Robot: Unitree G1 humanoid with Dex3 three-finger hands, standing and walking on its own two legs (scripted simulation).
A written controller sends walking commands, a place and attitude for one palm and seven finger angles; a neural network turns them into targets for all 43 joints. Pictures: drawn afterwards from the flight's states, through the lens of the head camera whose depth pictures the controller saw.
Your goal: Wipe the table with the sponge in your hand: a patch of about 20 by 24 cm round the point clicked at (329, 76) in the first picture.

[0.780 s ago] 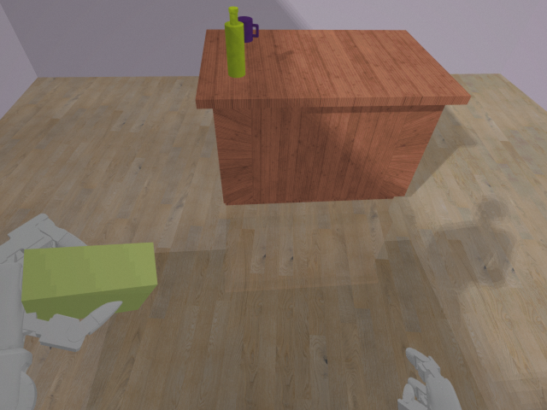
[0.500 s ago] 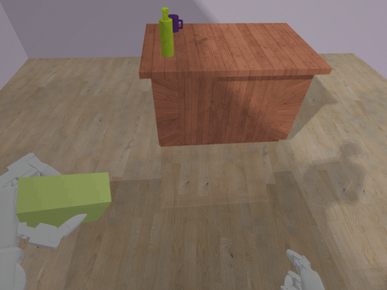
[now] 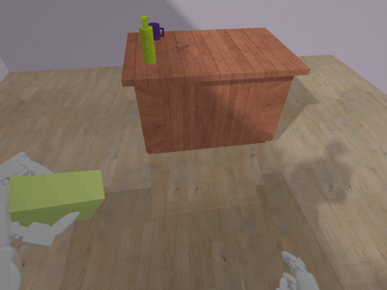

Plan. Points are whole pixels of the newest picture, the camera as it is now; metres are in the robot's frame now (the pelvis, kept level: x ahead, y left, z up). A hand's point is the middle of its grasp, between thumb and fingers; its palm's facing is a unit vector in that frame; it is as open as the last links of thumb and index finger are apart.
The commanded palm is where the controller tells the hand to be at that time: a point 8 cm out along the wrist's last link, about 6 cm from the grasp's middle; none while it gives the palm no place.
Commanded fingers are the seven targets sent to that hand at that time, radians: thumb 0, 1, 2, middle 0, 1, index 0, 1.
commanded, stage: walk to a spot facing it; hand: left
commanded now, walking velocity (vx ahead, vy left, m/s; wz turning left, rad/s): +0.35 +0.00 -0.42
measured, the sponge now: (70, 199) +0.21 +0.22 +0.15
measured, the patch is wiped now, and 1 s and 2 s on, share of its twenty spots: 0.00 0.00 0.00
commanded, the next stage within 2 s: take the last steps up to it in 1.28 s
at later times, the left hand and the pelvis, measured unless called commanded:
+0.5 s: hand (122, 133) +0.35 +0.18 +0.18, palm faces +0.28 -0.85 -0.44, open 9.0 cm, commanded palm +0.31 +0.22 +0.19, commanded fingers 0.00 0.10 1.30 -1.20 -1.60 -1.20 -1.60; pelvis +0.11 -0.03 +0.01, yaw -8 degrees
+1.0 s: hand (191, 94) +0.53 +0.06 +0.16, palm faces +0.22 -0.86 -0.45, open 9.0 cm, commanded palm +0.47 +0.12 +0.19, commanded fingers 0.00 0.10 1.30 -1.20 -1.60 -1.20 -1.60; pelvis +0.26 -0.12 -0.01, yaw -12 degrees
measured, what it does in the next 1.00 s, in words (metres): walks ahead: left foot, then right foot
